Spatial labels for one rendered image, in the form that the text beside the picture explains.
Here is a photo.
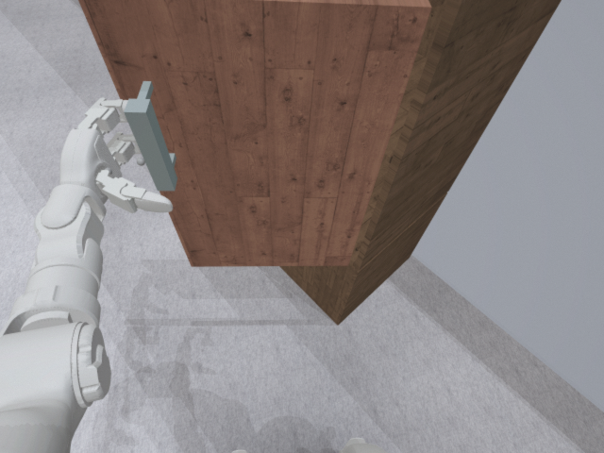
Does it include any robot left forearm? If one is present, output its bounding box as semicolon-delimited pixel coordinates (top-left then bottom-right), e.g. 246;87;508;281
0;184;107;337

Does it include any robot right shin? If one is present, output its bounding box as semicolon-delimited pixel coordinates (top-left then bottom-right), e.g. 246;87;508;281
343;438;366;450

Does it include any left robot hand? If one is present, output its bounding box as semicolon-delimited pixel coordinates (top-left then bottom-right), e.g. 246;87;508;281
59;97;173;213

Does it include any handle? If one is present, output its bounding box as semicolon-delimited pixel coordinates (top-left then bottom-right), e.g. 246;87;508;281
124;81;177;191

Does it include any cupboard door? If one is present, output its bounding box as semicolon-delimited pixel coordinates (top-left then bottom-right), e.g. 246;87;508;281
78;0;432;267

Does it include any robot left upper arm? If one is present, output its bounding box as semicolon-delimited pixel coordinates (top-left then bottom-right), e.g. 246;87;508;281
0;322;111;453

